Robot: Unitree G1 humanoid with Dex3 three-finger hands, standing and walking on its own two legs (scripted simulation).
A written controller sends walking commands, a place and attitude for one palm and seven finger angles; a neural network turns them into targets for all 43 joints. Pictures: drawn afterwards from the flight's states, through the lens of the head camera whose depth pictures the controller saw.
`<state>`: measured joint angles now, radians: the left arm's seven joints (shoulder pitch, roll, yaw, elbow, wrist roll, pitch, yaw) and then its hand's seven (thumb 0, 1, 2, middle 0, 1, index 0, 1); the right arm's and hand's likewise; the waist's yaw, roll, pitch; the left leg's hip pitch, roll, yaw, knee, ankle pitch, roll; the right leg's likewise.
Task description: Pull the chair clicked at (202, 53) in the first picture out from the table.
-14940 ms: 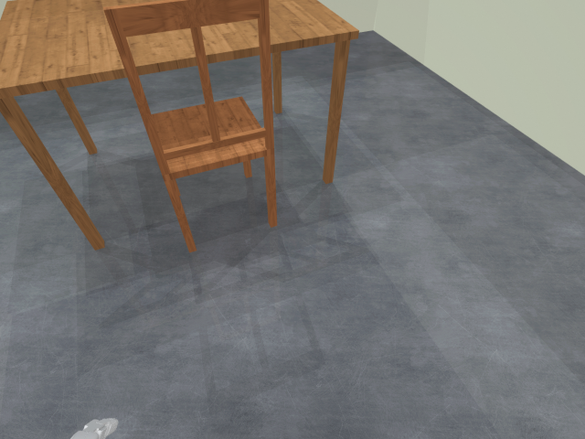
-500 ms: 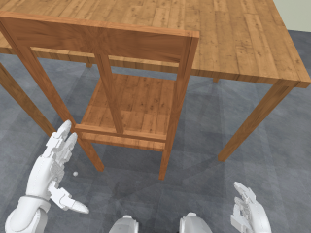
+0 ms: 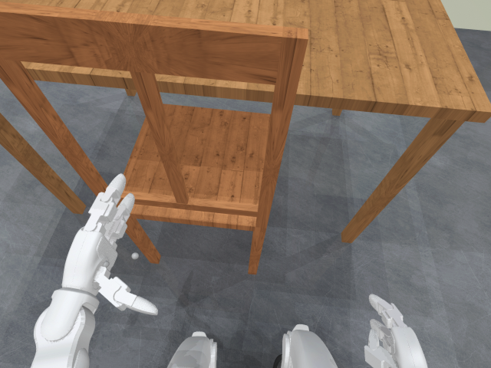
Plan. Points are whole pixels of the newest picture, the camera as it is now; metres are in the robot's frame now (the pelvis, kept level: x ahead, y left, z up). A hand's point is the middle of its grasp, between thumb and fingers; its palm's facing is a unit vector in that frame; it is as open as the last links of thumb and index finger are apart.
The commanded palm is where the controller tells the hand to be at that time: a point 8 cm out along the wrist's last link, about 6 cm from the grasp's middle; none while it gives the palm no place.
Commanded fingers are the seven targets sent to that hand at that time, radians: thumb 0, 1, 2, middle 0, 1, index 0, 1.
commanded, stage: aim the fingers beside a spindle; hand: left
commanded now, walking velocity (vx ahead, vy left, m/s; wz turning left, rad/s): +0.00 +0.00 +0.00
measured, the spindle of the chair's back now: (167, 152) +0.47 +0.16 +0.03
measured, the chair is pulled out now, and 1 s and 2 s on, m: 0.00 0.00 0.00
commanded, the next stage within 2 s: push the fingers through the gap in 1.32 s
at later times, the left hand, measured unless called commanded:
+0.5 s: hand (156, 242) +0.31 +0.15 +0.02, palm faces -0.12 -0.99 -0.04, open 16.9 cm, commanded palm +0.29 +0.21 +0.01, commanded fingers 0.00 -0.50 0.30 -0.06 -0.08 -0.06 -0.08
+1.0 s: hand (167, 233) +0.33 +0.14 +0.00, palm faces -0.11 -0.99 -0.05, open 16.9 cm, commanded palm +0.31 +0.20 +0.00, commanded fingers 0.00 -0.50 0.30 -0.06 -0.08 -0.06 -0.08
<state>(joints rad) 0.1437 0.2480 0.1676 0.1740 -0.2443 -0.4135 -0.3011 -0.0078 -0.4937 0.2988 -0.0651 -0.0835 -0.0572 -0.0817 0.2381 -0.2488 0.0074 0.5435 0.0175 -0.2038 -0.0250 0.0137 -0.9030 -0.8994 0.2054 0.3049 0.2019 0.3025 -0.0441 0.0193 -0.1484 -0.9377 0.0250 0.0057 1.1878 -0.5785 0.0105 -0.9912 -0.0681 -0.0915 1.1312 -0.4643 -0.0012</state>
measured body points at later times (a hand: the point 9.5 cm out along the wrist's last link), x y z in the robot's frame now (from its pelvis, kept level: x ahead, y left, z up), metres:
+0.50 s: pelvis -0.01 -0.01 -0.02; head +0.10 +0.00 +0.42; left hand +0.31 +0.20 +0.02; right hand +0.16 -0.25 -0.11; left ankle -0.01 +0.11 -0.64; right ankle +0.04 -0.13 -0.64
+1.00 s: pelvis -0.01 -0.01 -0.02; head +0.11 -0.01 +0.41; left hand +0.33 +0.19 +0.01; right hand +0.14 -0.26 -0.13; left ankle -0.01 +0.11 -0.64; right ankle +0.04 -0.13 -0.64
